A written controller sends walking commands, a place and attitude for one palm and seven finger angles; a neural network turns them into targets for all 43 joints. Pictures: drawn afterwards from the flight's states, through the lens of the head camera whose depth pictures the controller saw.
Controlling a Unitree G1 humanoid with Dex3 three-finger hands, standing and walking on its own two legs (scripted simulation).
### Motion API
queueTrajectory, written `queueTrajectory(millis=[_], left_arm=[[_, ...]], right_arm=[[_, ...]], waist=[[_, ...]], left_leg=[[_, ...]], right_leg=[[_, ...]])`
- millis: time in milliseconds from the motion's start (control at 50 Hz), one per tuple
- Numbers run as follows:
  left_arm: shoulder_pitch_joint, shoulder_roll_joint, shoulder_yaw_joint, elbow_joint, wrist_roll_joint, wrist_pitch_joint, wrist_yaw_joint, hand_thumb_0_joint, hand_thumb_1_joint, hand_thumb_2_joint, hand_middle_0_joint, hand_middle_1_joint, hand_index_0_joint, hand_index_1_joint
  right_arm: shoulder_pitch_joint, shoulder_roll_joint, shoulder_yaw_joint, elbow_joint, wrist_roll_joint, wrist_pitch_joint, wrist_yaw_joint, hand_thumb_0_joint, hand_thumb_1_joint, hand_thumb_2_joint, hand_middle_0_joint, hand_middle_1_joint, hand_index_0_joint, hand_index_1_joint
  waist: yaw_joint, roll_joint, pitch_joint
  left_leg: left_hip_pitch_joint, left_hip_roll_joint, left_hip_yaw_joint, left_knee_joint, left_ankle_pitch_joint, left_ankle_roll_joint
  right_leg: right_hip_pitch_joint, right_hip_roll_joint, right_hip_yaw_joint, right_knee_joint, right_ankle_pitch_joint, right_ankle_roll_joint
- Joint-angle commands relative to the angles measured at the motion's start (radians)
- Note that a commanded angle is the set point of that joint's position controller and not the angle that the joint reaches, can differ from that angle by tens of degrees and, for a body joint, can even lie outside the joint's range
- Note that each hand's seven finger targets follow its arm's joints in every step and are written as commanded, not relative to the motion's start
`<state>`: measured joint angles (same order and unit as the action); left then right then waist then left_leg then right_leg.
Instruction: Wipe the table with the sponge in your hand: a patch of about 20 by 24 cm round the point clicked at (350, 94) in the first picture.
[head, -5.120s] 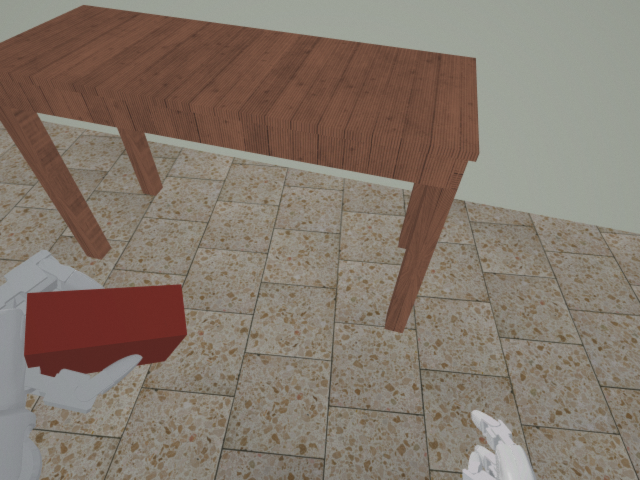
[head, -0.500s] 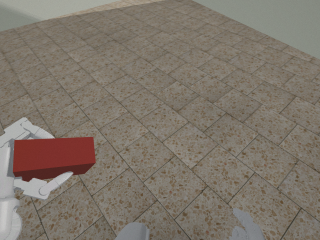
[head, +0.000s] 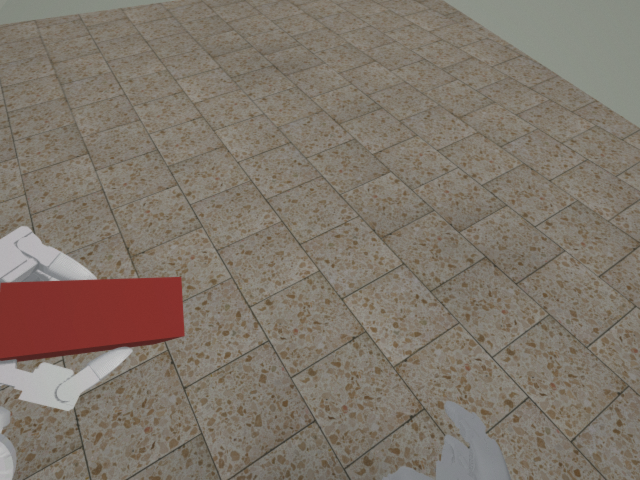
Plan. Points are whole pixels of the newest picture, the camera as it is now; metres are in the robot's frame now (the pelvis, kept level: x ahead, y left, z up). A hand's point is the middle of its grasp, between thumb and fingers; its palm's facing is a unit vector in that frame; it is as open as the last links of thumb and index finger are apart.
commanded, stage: walk to a spot facing it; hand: left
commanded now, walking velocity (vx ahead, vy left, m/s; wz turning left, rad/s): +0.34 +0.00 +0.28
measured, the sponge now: (119, 317) +0.22 +0.20 +0.16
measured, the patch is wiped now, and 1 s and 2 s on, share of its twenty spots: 0.00 0.00 0.00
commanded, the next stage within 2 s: turn to face it in 0.44 s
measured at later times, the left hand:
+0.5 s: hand (81, 242) +0.29 +0.27 +0.17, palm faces +0.55 -0.71 -0.45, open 9.4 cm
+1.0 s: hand (107, 258) +0.29 +0.24 +0.16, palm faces +0.69 -0.57 -0.46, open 9.4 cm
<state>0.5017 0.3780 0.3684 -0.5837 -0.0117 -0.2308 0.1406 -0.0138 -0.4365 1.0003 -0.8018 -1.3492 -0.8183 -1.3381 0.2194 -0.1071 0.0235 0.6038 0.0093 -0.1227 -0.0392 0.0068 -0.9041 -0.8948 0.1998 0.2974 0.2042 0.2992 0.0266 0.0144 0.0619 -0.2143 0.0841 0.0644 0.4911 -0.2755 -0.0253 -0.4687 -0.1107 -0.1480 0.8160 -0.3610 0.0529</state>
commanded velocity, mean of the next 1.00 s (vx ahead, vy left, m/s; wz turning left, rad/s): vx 0.13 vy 0.00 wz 0.53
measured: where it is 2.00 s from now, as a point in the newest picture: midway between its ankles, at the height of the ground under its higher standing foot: outside the picture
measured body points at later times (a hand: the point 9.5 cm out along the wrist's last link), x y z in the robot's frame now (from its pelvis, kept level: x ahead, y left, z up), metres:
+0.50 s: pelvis +0.11 -0.01 -0.02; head +0.16 +0.02 +0.43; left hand +0.26 +0.30 +0.19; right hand +0.34 -0.24 -0.09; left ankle +0.15 +0.11 -0.74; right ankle +0.08 -0.13 -0.69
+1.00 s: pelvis +0.19 -0.06 +0.00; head +0.24 -0.05 +0.45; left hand +0.24 +0.27 +0.18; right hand +0.47 -0.21 -0.09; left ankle +0.13 +0.05 -0.67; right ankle +0.25 -0.14 -0.74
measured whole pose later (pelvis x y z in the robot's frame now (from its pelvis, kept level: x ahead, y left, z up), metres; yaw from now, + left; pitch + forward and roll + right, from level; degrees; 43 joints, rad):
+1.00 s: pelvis +0.19 -0.06 +0.00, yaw +27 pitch -1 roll +3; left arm 0.48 0.35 0.34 -0.54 -0.03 -0.14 0.15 -0.02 -0.44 1.00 -0.80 -1.35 -0.82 -1.33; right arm 0.13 -0.25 -0.03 0.59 0.00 -0.04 -0.09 0.01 -0.91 -0.89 0.20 0.30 0.20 0.30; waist 0.00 -0.02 0.11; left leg -0.46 0.05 0.10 1.01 -0.47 -0.06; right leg -0.27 -0.17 -0.26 0.57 -0.27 -0.02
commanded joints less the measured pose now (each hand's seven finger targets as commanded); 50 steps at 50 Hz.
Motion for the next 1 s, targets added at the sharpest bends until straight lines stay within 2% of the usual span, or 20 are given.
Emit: queueTrajectory(millis=[0,20,40,60,80,140,200,300,360,380,420,440,480,560,700,720,740,760,860,980], left_arm=[[-0.097,0.132,0.103,-0.073,-0.016,-0.034,0.020,0.000,0.100,1.300,-1.200,-1.600,-1.200,-1.600],[-0.116,0.138,0.098,-0.054,-0.013,-0.022,0.021,0.000,0.100,1.300,-1.200,-1.600,-1.200,-1.600],[-0.154,0.166,0.105,-0.051,-0.001,-0.013,0.022,0.000,0.100,1.300,-1.200,-1.600,-1.200,-1.600],[-0.132,0.210,0.137,-0.026,-0.002,0.000,0.025,0.000,0.100,1.300,-1.200,-1.600,-1.200,-1.600],[-0.192,0.204,0.130,-0.056,-0.024,-0.009,0.023,0.000,0.100,1.300,-1.200,-1.600,-1.200,-1.600],[-0.148,0.200,0.135,-0.124,-0.015,-0.042,0.013,0.000,0.100,1.300,-1.200,-1.600,-1.200,-1.600],[-0.110,0.197,0.141,-0.187,-0.012,-0.042,0.029,0.000,0.100,1.300,-1.200,-1.600,-1.200,-1.600],[-0.006,0.188,0.174,-0.247,-0.025,-0.033,0.069,0.000,0.100,1.300,-1.200,-1.600,-1.200,-1.600],[-0.006,0.161,0.149,-0.239,-0.029,-0.025,0.079,0.000,0.100,1.300,-1.200,-1.600,-1.200,-1.600],[-0.036,0.161,0.143,-0.265,-0.029,-0.033,0.079,0.000,0.100,1.300,-1.200,-1.600,-1.200,-1.600],[-0.063,0.164,0.146,-0.283,-0.030,-0.070,0.076,0.000,0.100,1.300,-1.200,-1.600,-1.200,-1.600],[-0.097,0.211,0.167,-0.203,-0.007,-0.073,0.053,0.000,0.100,1.300,-1.200,-1.600,-1.200,-1.600],[-0.083,0.234,0.195,-0.253,-0.007,-0.072,0.036,0.000,0.100,1.300,-1.200,-1.600,-1.200,-1.600],[0.019,0.167,0.159,-0.359,-0.036,-0.062,0.027,0.000,0.100,1.300,-1.200,-1.600,-1.200,-1.600],[-0.033,0.139,0.142,-0.154,-0.043,0.001,0.016,0.000,0.100,1.300,-1.200,-1.600,-1.200,-1.600],[-0.080,0.139,0.128,-0.134,-0.033,0.012,0.015,0.000,0.100,1.300,-1.200,-1.600,-1.200,-1.600],[-0.109,0.209,0.155,-0.103,-0.020,0.025,0.024,0.000,0.100,1.300,-1.200,-1.600,-1.200,-1.600],[-0.125,0.217,0.169,-0.060,-0.037,0.048,0.035,0.000,0.100,1.300,-1.200,-1.600,-1.200,-1.600],[-0.130,0.178,0.109,-0.143,-0.029,0.014,0.030,0.000,0.100,1.300,-1.200,-1.600,-1.200,-1.600],[0.005,0.203,0.171,-0.258,-0.038,0.010,0.064,0.000,0.100,1.300,-1.200,-1.600,-1.200,-1.600]], right_arm=[[-0.080,-0.190,-0.071,-0.112,-0.004,-0.033,-0.030,0.000,-0.900,-0.900,0.200,0.300,0.200,0.300],[-0.083,-0.180,-0.068,-0.108,0.000,-0.022,-0.034,0.000,-0.900,-0.900,0.200,0.300,0.200,0.300],[-0.076,-0.159,-0.067,-0.107,0.002,-0.011,-0.032,0.000,-0.900,-0.900,0.200,0.300,0.200,0.300],[-0.112,-0.151,-0.057,-0.135,0.001,-0.008,-0.030,0.000,-0.900,-0.900,0.200,0.300,0.200,0.300],[-0.127,-0.185,-0.068,-0.129,-0.005,-0.015,-0.021,0.000,-0.900,-0.900,0.200,0.300,0.200,0.300],[-0.153,-0.181,-0.056,-0.107,-0.004,0.011,-0.012,0.000,-0.900,-0.900,0.200,0.300,0.200,0.300],[-0.153,-0.182,-0.059,-0.127,-0.010,0.021,-0.018,0.000,-0.900,-0.900,0.200,0.300,0.200,0.300],[-0.116,-0.167,-0.074,-0.184,-0.018,0.022,-0.017,0.000,-0.900,-0.900,0.200,0.300,0.200,0.300],[-0.058,-0.178,-0.093,-0.188,-0.015,0.029,-0.023,0.000,-0.900,-0.900,0.200,0.300,0.200,0.300],[-0.042,-0.189,-0.102,-0.196,-0.009,0.028,-0.029,0.000,-0.900,-0.900,0.200,0.300,0.200,0.300],[-0.061,-0.225,-0.105,-0.205,-0.003,0.016,-0.019,0.000,-0.900,-0.900,0.200,0.300,0.200,0.300],[-0.059,-0.229,-0.106,-0.180,0.000,0.007,-0.007,0.000,-0.900,-0.900,0.200,0.300,0.200,0.300],[-0.082,-0.226,-0.119,-0.163,0.013,0.004,-0.008,0.000,-0.900,-0.900,0.200,0.300,0.200,0.300],[-0.081,-0.204,-0.100,-0.164,0.014,-0.020,0.008,0.000,-0.900,-0.900,0.200,0.300,0.200,0.300],[-0.079,-0.193,-0.074,-0.143,0.005,-0.021,-0.013,0.000,-0.900,-0.900,0.200,0.300,0.200,0.300],[-0.080,-0.180,-0.070,-0.141,0.009,-0.015,-0.016,0.000,-0.900,-0.900,0.200,0.300,0.200,0.300],[-0.079,-0.148,-0.060,-0.153,0.008,-0.008,-0.020,0.000,-0.900,-0.900,0.200,0.300,0.200,0.300],[-0.098,-0.169,-0.055,-0.166,0.003,-0.015,-0.027,0.000,-0.900,-0.900,0.200,0.300,0.200,0.300],[-0.189,-0.164,-0.044,-0.140,-0.006,0.017,-0.036,0.000,-0.900,-0.900,0.200,0.300,0.200,0.300],[-0.151,-0.161,-0.062,-0.206,-0.023,0.036,-0.049,0.000,-0.900,-0.900,0.200,0.300,0.200,0.300]], waist=[[-0.009,0.140,-0.126],[-0.004,0.056,-0.149],[-0.004,-0.168,-0.179],[0.017,-0.392,-0.164],[0.005,-0.338,-0.148],[-0.007,-0.163,-0.065],[-0.014,-0.147,-0.105],[0.019,-0.173,-0.144],[-0.028,-0.119,-0.194],[-0.051,-0.032,-0.228],[-0.044,0.377,-0.242],[-0.048,0.278,-0.200],[-0.040,0.226,-0.196],[-0.024,0.290,-0.193],[-0.012,0.175,-0.170],[-0.010,0.034,-0.174],[-0.014,-0.298,-0.176],[0.000,-0.318,-0.185],[-0.017,-0.203,-0.141],[0.018,-0.183,-0.211]], left_leg=[[-0.074,0.148,-0.075,-0.051,-0.009,0.142],[-0.125,0.106,-0.041,0.107,-0.039,0.120],[-0.285,0.025,0.029,0.400,-0.150,0.085],[-0.513,-0.090,0.011,0.697,-0.320,0.048],[-0.504,-0.045,-0.093,0.812,-0.254,0.035],[-0.478,0.026,-0.079,0.839,-0.115,-0.004],[-0.350,0.033,-0.009,0.562,-0.096,-0.001],[-0.246,-0.020,0.129,0.203,-0.091,0.010],[-0.055,-0.076,0.175,0.027,0.025,0.007],[0.103,-0.069,0.140,-0.025,0.072,0.032],[0.323,0.340,-0.544,-0.125,0.602,0.282],[0.253,0.381,-0.606,-0.139,0.494,0.320],[0.224,0.334,-0.502,-0.111,0.370,0.324],[0.037,0.179,-0.204,-0.127,0.363,0.206],[-0.063,0.138,-0.160,0.035,0.226,0.119],[-0.124,0.075,-0.108,0.163,0.065,0.078],[-0.351,-0.058,0.007,0.433,-0.253,0.011],[-0.410,-0.095,-0.062,0.674,-0.353,-0.006],[-0.353,-0.018,-0.048,0.781,-0.203,-0.050],[-0.205,-0.028,0.081,0.313,-0.214,-0.028]], right_leg=[[0.293,0.077,-0.080,-0.277,0.079,0.005],[0.395,0.058,-0.037,-0.346,0.057,-0.012],[0.505,-0.121,0.207,-0.454,-0.057,-0.083],[0.573,-0.343,0.612,-0.557,-0.007,-0.199],[0.474,-0.391,0.648,-0.619,-0.145,-0.206],[0.335,-0.324,0.330,-0.584,-0.011,-0.194],[0.323,-0.283,0.129,-0.539,0.180,-0.175],[0.421,-0.273,0.054,-0.441,0.389,-0.178],[0.386,-0.238,-0.033,-0.231,0.443,-0.121],[0.286,-0.192,-0.067,-0.028,0.465,-0.080],[-0.133,0.045,-0.013,0.439,-0.306,0.008],[-0.207,-0.006,0.116,0.501,-0.282,-0.011],[-0.278,-0.033,0.151,0.510,-0.212,0.010],[-0.047,0.003,0.050,0.183,-0.049,0.024],[0.281,0.092,-0.029,-0.318,0.081,0.040],[0.351,0.009,0.040,-0.443,0.170,0.014],[0.486,-0.248,0.336,-0.490,0.362,-0.079],[0.440,-0.386,0.481,-0.505,0.478,-0.161],[0.364,-0.285,0.115,-0.426,0.626,-0.152],[0.409,-0.295,0.044,-0.371,0.684,-0.165]])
